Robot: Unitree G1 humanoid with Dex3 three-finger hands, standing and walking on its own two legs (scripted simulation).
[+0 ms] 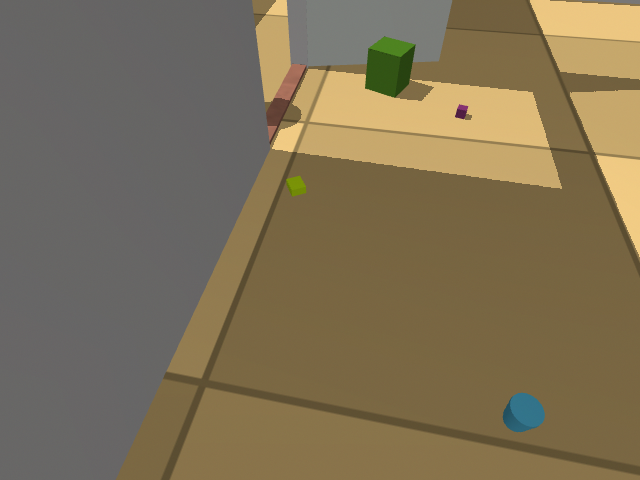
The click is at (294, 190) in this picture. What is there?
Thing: small box
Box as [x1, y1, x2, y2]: [286, 176, 305, 196]
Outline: 300,176 286,179 287,186 292,196 305,192 305,186
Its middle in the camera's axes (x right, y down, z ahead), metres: -0.13 -0.25 +1.85
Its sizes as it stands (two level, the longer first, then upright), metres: 0.084 0.070 0.040
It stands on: the floor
